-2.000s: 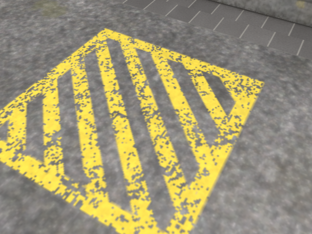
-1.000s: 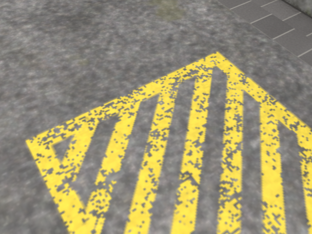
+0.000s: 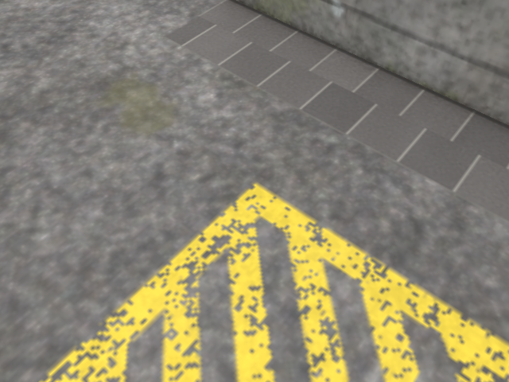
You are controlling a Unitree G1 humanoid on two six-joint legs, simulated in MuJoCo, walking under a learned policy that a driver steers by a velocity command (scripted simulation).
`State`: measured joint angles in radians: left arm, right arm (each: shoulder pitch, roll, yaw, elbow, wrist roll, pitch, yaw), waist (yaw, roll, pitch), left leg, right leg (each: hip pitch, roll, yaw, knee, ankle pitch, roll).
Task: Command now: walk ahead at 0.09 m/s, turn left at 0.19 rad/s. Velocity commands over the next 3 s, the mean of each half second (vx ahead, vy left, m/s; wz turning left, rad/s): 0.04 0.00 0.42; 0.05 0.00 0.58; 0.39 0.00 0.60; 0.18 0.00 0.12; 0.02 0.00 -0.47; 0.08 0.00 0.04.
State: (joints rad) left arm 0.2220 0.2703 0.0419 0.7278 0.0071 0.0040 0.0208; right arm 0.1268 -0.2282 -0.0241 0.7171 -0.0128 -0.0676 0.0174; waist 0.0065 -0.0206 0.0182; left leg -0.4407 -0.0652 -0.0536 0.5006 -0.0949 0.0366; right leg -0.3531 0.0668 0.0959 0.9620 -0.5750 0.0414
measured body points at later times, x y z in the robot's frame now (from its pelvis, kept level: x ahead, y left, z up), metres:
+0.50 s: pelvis +0.02 -0.04 +0.02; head +0.05 -0.05 +0.46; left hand +0.07 +0.26 -0.07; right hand +0.24 -0.28 -0.09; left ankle -0.02 +0.11 -0.64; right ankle +0.05 -0.15 -0.73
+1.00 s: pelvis +0.01 +0.02 +0.02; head +0.02 +0.05 +0.47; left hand -0.02 +0.34 -0.09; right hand +0.29 -0.14 -0.06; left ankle -0.03 +0.10 -0.73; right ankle +0.12 -0.11 -0.68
